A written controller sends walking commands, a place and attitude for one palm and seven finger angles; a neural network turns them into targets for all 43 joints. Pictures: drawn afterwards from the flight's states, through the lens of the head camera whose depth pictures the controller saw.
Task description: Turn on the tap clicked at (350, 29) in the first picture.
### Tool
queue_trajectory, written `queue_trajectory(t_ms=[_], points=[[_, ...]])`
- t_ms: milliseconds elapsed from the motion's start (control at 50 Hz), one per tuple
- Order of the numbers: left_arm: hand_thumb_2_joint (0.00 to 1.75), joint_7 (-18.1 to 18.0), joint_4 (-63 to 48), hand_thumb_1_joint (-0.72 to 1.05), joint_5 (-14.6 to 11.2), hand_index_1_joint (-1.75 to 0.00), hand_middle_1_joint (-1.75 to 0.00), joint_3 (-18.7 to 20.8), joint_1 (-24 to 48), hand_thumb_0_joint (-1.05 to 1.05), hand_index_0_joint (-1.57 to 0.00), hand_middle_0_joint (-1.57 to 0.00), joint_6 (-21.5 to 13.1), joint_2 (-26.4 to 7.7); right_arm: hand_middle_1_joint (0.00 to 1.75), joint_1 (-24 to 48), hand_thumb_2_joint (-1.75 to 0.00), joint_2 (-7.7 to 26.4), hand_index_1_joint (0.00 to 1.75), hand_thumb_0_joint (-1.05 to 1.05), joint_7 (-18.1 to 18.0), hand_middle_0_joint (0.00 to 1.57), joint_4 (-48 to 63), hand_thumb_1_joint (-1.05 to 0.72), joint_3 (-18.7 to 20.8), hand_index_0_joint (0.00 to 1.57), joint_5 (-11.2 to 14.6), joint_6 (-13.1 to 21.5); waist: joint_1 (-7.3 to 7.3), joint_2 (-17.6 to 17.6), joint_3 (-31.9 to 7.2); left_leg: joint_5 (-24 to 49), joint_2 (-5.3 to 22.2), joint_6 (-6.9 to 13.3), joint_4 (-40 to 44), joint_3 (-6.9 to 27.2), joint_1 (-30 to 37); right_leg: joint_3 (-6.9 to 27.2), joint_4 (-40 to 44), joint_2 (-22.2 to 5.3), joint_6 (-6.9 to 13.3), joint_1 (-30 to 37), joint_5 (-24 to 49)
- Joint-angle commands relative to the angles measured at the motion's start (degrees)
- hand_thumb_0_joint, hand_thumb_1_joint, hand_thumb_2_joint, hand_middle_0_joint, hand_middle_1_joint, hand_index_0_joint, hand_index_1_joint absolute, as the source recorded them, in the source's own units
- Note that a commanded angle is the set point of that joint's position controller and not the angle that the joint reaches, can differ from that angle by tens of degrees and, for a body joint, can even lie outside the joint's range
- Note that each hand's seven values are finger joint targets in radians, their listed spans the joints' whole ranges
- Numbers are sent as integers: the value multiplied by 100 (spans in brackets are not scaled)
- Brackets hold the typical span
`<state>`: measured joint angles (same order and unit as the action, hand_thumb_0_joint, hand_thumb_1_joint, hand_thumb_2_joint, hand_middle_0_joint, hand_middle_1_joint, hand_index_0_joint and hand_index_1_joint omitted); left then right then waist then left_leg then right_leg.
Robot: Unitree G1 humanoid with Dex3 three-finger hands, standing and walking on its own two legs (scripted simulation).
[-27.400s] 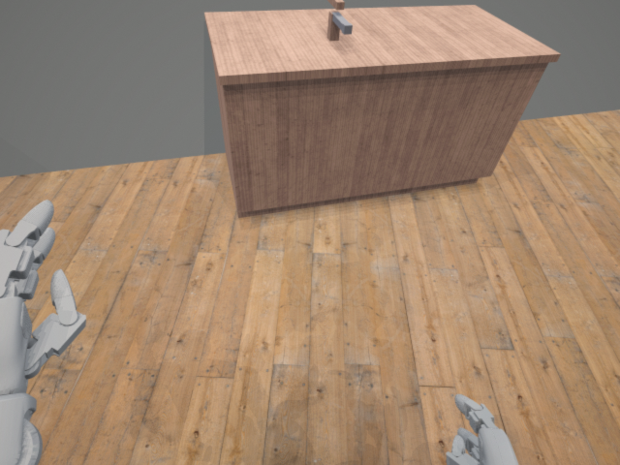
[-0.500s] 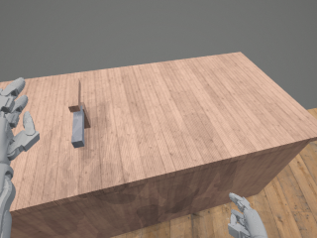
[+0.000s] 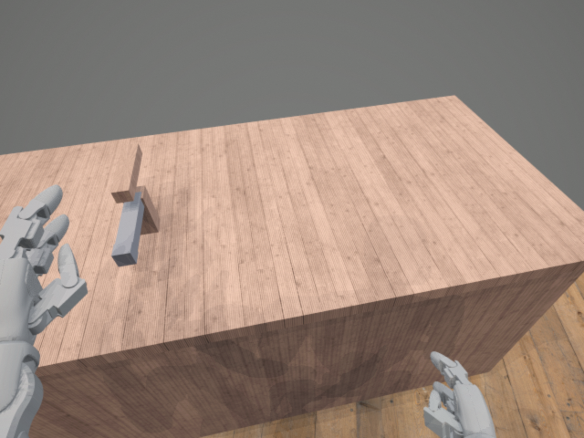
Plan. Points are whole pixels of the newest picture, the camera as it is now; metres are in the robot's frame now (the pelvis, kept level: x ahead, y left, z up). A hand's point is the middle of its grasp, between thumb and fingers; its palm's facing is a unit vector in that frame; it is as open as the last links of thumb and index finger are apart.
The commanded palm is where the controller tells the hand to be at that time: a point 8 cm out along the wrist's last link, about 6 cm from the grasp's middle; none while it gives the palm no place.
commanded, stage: turn the palm inward beside the body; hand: left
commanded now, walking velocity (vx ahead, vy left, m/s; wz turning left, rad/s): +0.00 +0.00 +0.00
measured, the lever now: (125, 254) +0.35 +0.31 +0.05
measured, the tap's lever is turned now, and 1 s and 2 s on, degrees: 0 0 0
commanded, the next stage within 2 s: reach beside the lever's end, fingers flat in 1.50 s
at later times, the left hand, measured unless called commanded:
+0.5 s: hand (73, 322) +0.19 +0.25 +0.15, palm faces +0.43 -0.88 -0.21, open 7.4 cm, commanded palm +0.14 +0.29 +0.16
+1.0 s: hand (74, 337) +0.18 +0.25 +0.13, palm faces +0.44 -0.88 -0.15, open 7.4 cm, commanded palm +0.13 +0.30 +0.15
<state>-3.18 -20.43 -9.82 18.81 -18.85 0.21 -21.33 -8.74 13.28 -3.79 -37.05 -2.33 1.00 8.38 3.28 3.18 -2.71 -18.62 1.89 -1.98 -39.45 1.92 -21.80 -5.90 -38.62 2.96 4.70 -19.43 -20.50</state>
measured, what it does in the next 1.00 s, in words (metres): stands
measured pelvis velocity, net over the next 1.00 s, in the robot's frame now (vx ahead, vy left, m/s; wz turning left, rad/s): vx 0.01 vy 0.02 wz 0.03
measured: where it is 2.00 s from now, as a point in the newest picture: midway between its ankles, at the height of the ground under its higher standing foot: outside the picture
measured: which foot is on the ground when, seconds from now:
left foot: down 0.00-1.00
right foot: down 0.00-1.00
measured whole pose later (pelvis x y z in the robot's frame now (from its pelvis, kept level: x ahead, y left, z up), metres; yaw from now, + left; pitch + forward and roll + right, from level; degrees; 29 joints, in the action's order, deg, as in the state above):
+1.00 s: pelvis +0.01 +0.02 +0.00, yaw +2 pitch +1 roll -1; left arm -8.8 -29.9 -12.8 11.7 -32.2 2.7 -14.0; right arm -11.4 14.0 -5.2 -35.2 -3.6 1.5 13.8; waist 4.4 3.0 -3.9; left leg -19.9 -0.1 -0.4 -41.8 2.7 -23.3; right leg -6.7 -39.9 1.0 3.1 -19.8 -21.7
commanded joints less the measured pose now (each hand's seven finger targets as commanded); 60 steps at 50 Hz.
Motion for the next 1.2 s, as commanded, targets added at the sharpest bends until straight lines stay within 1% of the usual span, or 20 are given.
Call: queue_trajectory(t_ms=[0,60,140,180,220,260,280,300,400,480,500,580,640,700,900,980,1000,1080,1100,1180], points=[[90,-189,-1315,90,-185,-30,-30,1098,-218,0,-20,-20,-419,-1043,30,529,-90,657,30,0,7,20,976,-90,311,20,38,375,174,-409,-1078,1452,-126,314,196,-90,183,841,655,-748,-660,737,2852],[90,-52,-1416,90,-255,-30,-30,973,-414,0,-20,-20,-456,-880,30,322,-90,710,30,0,-5,20,1005,-90,366,20,66,456,97,-336,-1108,1846,-165,364,141,-205,379,584,490,-636,-660,607,3561],[90,25,-1533,90,-273,-30,-30,708,-302,0,-20,-20,-630,-729,30,215,-90,750,30,0,-61,20,993,-90,385,20,80,612,6,-371,-876,1704,-171,400,118,-141,348,556,541,-589,-631,314,3095],[90,-73,-1734,90,-175,-30,-30,739,-201,0,-20,-20,-759,-858,30,314,-90,719,30,0,-90,20,968,-90,361,20,77,713,45,-140,-796,1639,-195,417,110,-144,422,555,574,-540,-565,187,2663],[90,-143,-1748,90,-147,-30,-30,580,-304,0,-20,-20,-850,-710,30,220,-90,723,30,0,-82,20,984,-90,380,20,61,776,43,-104,-891,1608,-185,417,145,-106,427,479,563,-509,-509,141,2323],[90,-202,-1732,90,-193,-30,-30,631,-435,0,-20,-20,-892,-732,30,236,-90,741,30,0,-89,20,968,-90,388,20,58,819,64,-299,-949,1492,-189,416,160,-85,365,484,579,-514,-521,160,2148],[90,-266,-1763,90,-164,-30,-30,729,-482,0,-20,-20,-875,-824,30,348,-90,720,30,0,-99,20,959,-90,352,20,70,829,125,-158,-823,1447,-201,415,160,-90,342,512,606,-506,-488,148,2050],[90,-276,-1706,90,-189,-30,-30,540,-528,0,-20,-20,-820,-608,30,299,-90,690,30,0,-94,20,982,-90,346,20,76,822,96,-144,-825,1349,-197,406,186,-110,310,500,632,-519,-494,117,1910],[90,-389,-1636,90,-240,-30,-30,298,-439,0,-20,-20,-519,-428,30,466,-90,680,30,0,-146,20,1027,-90,266,20,113,832,89,-192,-447,712,-178,400,327,-34,191,502,891,-495,-469,-145,791],[90,-506,-1743,90,-206,-30,-30,229,-296,0,-20,-20,-313,-514,30,694,-90,662,30,0,-182,20,1036,-90,204,20,133,850,105,-104,-155,211,-165,396,370,43,141,599,1150,-520,-445,-336,-187],[90,-525,-1807,90,-178,-30,-30,21,-280,0,-20,-20,-304,-330,30,667,-90,648,30,0,-176,20,1059,-90,201,20,122,849,69,-133,-231,158,-168,391,381,45,170,559,1121,-522,-446,-365,-236],[90,-654,-1943,90,-144,-30,-30,110,-380,0,-20,-20,-251,-473,30,778,-90,639,30,0,-174,20,1057,-90,180,20,98,860,106,-121,-191,-84,-167,391,375,95,135,583,1176,-522,-441,-402,-561],[90,-675,-1941,90,-170,-30,-30,-40,-457,0,-20,-20,-211,-309,30,776,-90,645,30,0,-168,20,1073,-90,165,20,88,846,100,-146,-186,-265,-172,389,381,126,70,522,1148,-514,-439,-435,-710],[90,-710,-2126,90,-138,-30,-30,-140,-526,0,-20,-20,-216,-205,30,788,-90,611,30,0,-167,20,1104,-90,141,20,84,861,90,59,-252,-192,-187,392,390,137,151,418,1032,-493,-412,-439,-509],[90,-620,-2325,90,-239,-30,-30,-208,-950,0,-20,-20,-192,-13,30,503,-90,669,30,0,-191,20,1153,-90,135,20,60,910,93,-4,-510,797,-158,378,375,212,345,187,673,-396,-358,-219,727],[90,-639,-2322,90,-284,-30,-30,5,-924,0,-20,-20,-150,-162,30,488,-90,683,30,0,-217,20,1115,-90,146,20,61,935,156,16,-595,1057,-152,345,384,229,401,175,622,-376,-347,-101,990],[90,-616,-2313,90,-311,-30,-30,-179,-883,0,-20,-20,-129,42,30,435,-90,664,30,0,-209,20,1126,-90,129,20,68,930,93,-18,-608,1097,-155,339,389,220,415,160,613,-388,-351,-106,1059],[90,-551,-2171,90,-421,-30,-30,-46,-983,0,-20,-20,67,-35,30,487,-90,683,30,0,-243,20,1085,-90,136,20,101,927,162,-115,-585,1263,-156,348,403,212,430,187,680,-392,-356,53,1314],[90,-528,-2173,90,-416,-30,-30,-209,-956,0,-20,-20,108,124,30,432,-90,666,30,0,-240,20,1097,-90,132,20,99,904,119,-107,-615,1289,-152,342,414,196,452,172,678,-401,-362,52,1355],[90,-586,-2309,90,-331,-30,-30,-63,-907,0,-20,-20,148,-94,30,491,-90,661,30,0,-249,20,1105,-90,121,20,97,889,162,48,-503,1299,-145,329,472,216,494,187,730,-390,-344,62,1280]])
